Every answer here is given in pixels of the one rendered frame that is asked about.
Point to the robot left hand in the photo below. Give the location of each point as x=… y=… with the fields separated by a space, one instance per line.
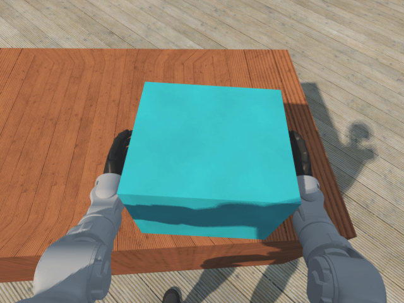
x=117 y=153

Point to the robot right forearm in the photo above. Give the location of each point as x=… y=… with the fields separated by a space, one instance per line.
x=315 y=230

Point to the robot left foot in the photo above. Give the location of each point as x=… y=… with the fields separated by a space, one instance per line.
x=171 y=296

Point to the pedestal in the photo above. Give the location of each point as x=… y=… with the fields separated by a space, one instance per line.
x=60 y=110

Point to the robot right hand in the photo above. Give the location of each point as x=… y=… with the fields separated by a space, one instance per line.
x=300 y=154

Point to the robot left forearm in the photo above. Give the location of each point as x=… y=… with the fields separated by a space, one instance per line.
x=102 y=220

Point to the right robot upper arm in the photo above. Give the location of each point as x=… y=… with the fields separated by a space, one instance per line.
x=338 y=279

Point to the carton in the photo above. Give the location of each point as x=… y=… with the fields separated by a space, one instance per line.
x=213 y=161

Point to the left robot upper arm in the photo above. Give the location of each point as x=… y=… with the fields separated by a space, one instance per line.
x=73 y=272

